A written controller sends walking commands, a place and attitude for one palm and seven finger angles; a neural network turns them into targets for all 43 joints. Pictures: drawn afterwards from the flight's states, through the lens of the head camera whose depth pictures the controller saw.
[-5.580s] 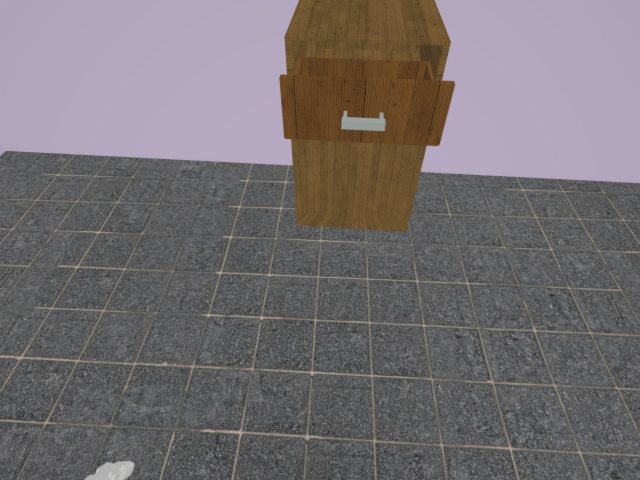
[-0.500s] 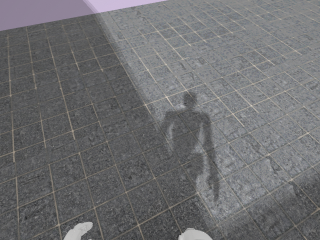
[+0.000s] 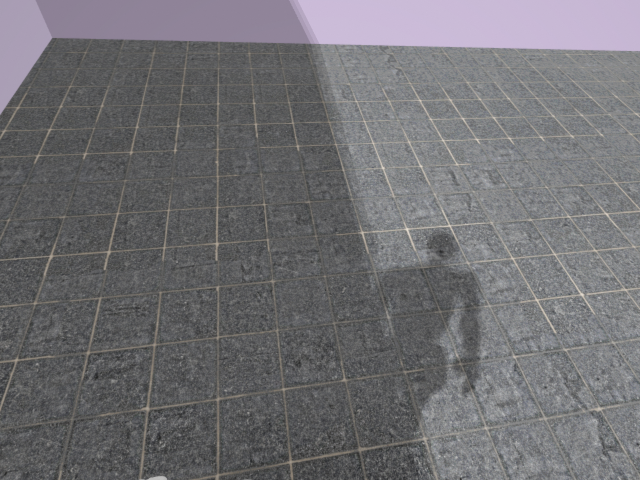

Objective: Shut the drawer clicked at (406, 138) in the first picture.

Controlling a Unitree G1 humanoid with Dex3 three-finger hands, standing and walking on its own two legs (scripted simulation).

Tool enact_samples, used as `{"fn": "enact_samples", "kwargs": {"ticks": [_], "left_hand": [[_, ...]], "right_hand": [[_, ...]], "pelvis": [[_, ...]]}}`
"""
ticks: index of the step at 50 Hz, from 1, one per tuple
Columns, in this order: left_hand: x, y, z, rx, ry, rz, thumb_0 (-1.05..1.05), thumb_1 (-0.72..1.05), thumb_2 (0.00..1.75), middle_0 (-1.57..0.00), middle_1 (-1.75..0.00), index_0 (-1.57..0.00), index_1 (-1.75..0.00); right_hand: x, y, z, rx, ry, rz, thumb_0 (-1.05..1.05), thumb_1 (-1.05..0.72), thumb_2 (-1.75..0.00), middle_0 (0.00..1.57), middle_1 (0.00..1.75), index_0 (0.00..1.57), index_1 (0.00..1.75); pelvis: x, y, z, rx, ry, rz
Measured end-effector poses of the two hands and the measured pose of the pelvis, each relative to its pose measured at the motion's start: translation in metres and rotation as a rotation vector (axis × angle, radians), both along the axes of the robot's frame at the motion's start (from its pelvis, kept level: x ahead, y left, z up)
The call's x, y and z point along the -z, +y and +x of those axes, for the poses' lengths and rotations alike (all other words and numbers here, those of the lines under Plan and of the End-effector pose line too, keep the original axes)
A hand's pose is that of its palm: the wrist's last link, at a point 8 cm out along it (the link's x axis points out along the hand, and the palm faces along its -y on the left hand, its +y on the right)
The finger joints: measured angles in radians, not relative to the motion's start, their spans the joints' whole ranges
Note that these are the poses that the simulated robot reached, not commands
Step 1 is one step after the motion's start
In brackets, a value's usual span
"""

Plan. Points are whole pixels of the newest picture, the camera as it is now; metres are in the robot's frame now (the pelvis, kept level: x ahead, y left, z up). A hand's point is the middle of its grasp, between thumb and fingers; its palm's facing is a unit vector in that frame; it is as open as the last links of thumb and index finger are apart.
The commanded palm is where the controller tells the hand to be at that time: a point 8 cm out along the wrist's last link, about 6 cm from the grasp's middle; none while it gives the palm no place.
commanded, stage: turn to face it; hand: left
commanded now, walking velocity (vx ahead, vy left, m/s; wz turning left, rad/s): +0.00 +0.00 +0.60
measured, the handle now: out of the picture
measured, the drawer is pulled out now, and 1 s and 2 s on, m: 0.26 0.26 0.26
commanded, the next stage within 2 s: none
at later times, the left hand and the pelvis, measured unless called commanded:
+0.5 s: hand out of the picture +0.02 +0.22 -0.14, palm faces +0.29 -0.92 -0.25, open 7.3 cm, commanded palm none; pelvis -0.02 -0.01 +0.02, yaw +15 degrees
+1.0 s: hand out of the picture -0.12 +0.16 -0.15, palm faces +0.59 -0.77 -0.26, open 7.3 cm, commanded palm none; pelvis -0.03 -0.02 +0.01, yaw +35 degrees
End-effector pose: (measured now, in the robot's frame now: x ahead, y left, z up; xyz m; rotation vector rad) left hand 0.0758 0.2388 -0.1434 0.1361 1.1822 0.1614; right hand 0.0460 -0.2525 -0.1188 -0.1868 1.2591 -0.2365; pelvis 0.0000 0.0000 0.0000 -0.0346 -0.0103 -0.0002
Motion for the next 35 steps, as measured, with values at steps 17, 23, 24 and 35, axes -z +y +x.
{"fn": "enact_samples", "kwargs": {"ticks": [17, 23, 24, 35], "left_hand": [[-0.026, 0.054, -0.084, -0.2, 0.097, 0.049, 0.0, 0.91, 0.9, -0.2, -0.3, -0.2, -0.3], [-0.032, 0.034, -0.078, -0.235, 0.031, 0.057, 0.0, 0.91, 0.9, -0.2, -0.3, -0.2, -0.3], [-0.034, 0.029, -0.077, -0.241, 0.018, 0.06, 0.0, 0.91, 0.9, -0.2, -0.3, -0.2, -0.3], [-0.054, -0.027, -0.121, -0.375, -0.006, 0.106, 0.0, 0.91, 0.9, -0.2, -0.3, -0.21, -0.3]], "right_hand": [[-0.021, 0.036, 0.036, -0.192, -0.035, 0.006, 0.01, -0.9, -0.9, 0.2, 0.3, 0.21, 0.3], [-0.011, 0.025, 0.039, -0.242, -0.018, 0.031, 0.01, -0.9, -0.9, 0.2, 0.3, 0.21, 0.3], [-0.008, 0.021, 0.04, -0.25, -0.013, 0.035, 0.01, -0.9, -0.9, 0.2, 0.3, 0.21, 0.3], [0.008, -0.018, 0.067, -0.374, 0.029, 0.07, 0.01, -0.91, -0.9, 0.2, 0.3, 0.2, 0.29]], "pelvis": [[-0.022, 0.02, -0.014, -0.165, 0.023, -0.009], [-0.019, 0.003, -0.021, -0.243, 0.034, 0.001], [-0.018, -0.001, -0.023, -0.256, 0.036, 0.003], [-0.02, -0.043, -0.025, -0.409, 0.029, 0.06]]}}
